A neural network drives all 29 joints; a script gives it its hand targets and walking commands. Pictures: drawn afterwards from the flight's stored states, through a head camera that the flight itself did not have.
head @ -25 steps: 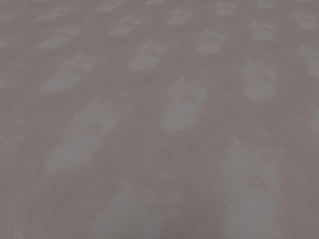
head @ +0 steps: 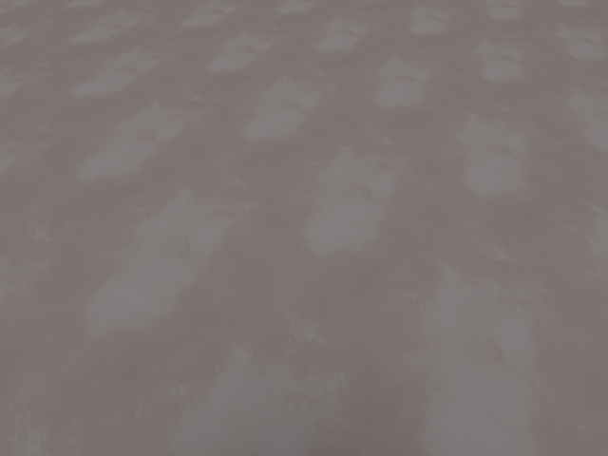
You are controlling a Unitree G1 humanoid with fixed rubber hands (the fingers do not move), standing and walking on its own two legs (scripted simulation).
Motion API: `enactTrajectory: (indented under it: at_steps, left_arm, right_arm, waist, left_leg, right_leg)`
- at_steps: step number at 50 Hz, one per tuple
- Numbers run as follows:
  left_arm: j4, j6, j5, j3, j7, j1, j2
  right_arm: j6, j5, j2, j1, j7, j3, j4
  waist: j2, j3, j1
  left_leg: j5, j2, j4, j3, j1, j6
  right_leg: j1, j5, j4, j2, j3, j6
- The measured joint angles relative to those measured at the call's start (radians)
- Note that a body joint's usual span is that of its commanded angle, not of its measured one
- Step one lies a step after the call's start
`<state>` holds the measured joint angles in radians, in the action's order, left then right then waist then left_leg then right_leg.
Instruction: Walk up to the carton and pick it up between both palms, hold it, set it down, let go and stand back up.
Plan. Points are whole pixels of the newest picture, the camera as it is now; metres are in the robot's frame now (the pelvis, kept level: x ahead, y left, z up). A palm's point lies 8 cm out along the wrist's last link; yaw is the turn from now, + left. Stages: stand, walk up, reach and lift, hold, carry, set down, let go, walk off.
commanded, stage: walk up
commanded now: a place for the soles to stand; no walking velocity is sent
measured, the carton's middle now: out of the picture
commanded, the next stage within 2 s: none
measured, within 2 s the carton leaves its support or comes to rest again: neither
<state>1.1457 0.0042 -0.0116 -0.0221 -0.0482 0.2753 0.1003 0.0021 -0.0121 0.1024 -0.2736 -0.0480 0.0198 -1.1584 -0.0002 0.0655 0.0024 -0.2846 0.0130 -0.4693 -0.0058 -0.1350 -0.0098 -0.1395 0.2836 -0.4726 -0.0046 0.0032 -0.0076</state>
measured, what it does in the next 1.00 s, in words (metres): walks backwards, turning left: left foot, then right foot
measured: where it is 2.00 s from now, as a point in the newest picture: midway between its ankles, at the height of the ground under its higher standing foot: outside the picture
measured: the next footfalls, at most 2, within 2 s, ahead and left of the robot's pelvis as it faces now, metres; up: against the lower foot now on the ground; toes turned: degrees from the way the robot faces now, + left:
left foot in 0.36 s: -0.01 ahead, +0.18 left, +0.00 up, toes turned +12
right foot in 0.68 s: -0.02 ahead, +0.00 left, +0.00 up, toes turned +22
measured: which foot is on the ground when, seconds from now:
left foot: down 0.00-0.12, up 0.14-0.34, down 0.36-0.70, up 0.72-1.00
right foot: down 0.00-0.36, up 0.38-0.66, down 0.68-1.00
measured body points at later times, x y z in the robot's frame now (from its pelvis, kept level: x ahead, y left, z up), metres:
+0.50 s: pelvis -0.08 +0.05 -0.02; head -0.04 +0.10 +0.42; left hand +0.01 +0.35 -0.16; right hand +0.08 -0.20 -0.13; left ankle -0.05 +0.17 -0.74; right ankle -0.05 -0.07 -0.67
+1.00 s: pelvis -0.17 +0.05 -0.01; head -0.15 +0.05 +0.43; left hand -0.24 +0.35 -0.11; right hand +0.07 -0.14 -0.15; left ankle -0.29 +0.20 -0.66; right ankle -0.06 -0.01 -0.74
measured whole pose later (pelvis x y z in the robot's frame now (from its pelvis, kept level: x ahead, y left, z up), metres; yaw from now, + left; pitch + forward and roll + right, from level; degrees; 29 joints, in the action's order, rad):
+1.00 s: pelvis -0.17 +0.05 -0.01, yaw +39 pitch -4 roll -2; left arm 0.79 0.04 -0.05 -0.03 -0.07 0.17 0.27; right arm 0.11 -0.03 0.37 -0.19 0.10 0.08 -0.87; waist -0.08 0.10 0.03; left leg -0.33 0.09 -1.20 0.14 -0.51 -0.12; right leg -0.27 0.25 -0.60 0.11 0.27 -0.03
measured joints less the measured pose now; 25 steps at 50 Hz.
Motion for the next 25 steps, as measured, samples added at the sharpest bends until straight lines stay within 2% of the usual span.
enactTrajectory:
  at_steps: [5,6,10,12,14,17,18,19,21,22,25]
  left_arm:
    - [-0.054,-0.004,0.005,-0.011,-0.01,-0.051,0.027]
    - [-0.075,-0.005,0.005,-0.016,-0.014,-0.072,0.039]
    - [-0.137,-0.008,-0.012,-0.038,-0.033,-0.145,0.091]
    - [-0.158,-0.012,-0.024,-0.045,-0.04,-0.172,0.124]
    - [-0.179,-0.014,-0.036,-0.049,-0.041,-0.197,0.158]
    - [-0.212,-0.024,-0.05,-0.048,-0.031,-0.232,0.205]
    - [-0.223,-0.032,-0.052,-0.047,-0.024,-0.243,0.22]
    - [-0.234,-0.042,-0.049,-0.046,-0.017,-0.256,0.238]
    - [-0.259,-0.062,-0.028,-0.043,-0.015,-0.263,0.25]
    - [-0.266,-0.066,-0.018,-0.038,-0.015,-0.261,0.248]
    - [-0.271,-0.054,0.006,-0.018,-0.007,-0.246,0.224]
  right_arm:
    - [0.01,-0.002,0.037,0.012,0.001,0.011,0.052]
    - [0.014,-0.003,0.057,0.022,0.0,0.016,0.07]
    - [0.048,-0.028,0.143,0.077,-0.007,0.046,0.135]
    - [0.061,-0.03,0.175,0.106,-0.001,0.056,0.175]
    - [0.065,-0.028,0.194,0.131,0.012,0.062,0.216]
    - [0.058,-0.018,0.21,0.142,0.04,0.062,0.272]
    - [0.05,-0.014,0.211,0.137,0.048,0.062,0.286]
    - [0.044,-0.012,0.2,0.135,0.053,0.061,0.295]
    - [0.042,0.0,0.178,0.12,0.059,0.046,0.313]
    - [0.046,0.006,0.168,0.111,0.058,0.04,0.317]
    - [0.064,-0.003,0.152,0.09,0.049,0.026,0.325]
  waist:
    - [-0.012,0.028,0.012]
    - [-0.018,0.039,0.01]
    - [-0.035,0.071,0.0]
    - [-0.033,0.082,0.005]
    - [-0.021,0.09,0.012]
    - [0.007,0.093,0.027]
    - [0.027,0.091,0.029]
    - [0.062,0.098,0.022]
    - [0.096,0.102,0.013]
    - [0.101,0.103,0.017]
    - [0.092,0.097,0.036]
  left_leg:
    - [-0.02,-0.009,-0.108,0.045,-0.096,0.003]
    - [-0.022,-0.012,-0.162,0.056,-0.137,0.006]
    - [-0.221,-0.023,-0.542,0.053,-0.301,-0.015]
    - [-0.235,-0.007,-0.632,0.05,-0.338,-0.027]
    - [-0.217,0.019,-0.614,0.05,-0.339,-0.031]
    - [-0.13,0.052,-0.404,0.05,-0.27,-0.017]
    - [-0.073,0.043,-0.327,0.047,-0.242,-0.005]
    - [-0.067,0.015,-0.337,0.033,-0.248,0.005]
    - [-0.075,-0.013,-0.347,0.022,-0.254,0.019]
    - [-0.063,-0.024,-0.324,0.028,-0.248,0.025]
    - [0.014,-0.054,-0.216,0.059,-0.224,0.036]
  right_leg:
    - [-0.06,0.024,-0.071,0.008,0.045,-0.006]
    - [-0.079,0.032,-0.095,0.011,0.059,-0.009]
    - [-0.116,0.052,-0.16,0.032,0.104,-0.011]
    - [-0.119,0.052,-0.171,0.045,0.126,-0.004]
    - [-0.126,0.054,-0.187,0.061,0.145,0.008]
    - [-0.152,0.081,-0.255,0.102,0.172,0.032]
    - [-0.173,0.105,-0.305,0.127,0.171,0.031]
    - [-0.203,0.177,-0.373,0.144,0.137,0.016]
    - [-0.265,0.346,-0.523,0.094,0.034,-0.01]
    - [-0.287,0.376,-0.592,0.062,0.003,-0.017]
    - [-0.325,0.296,-0.685,0.013,0.004,-0.018]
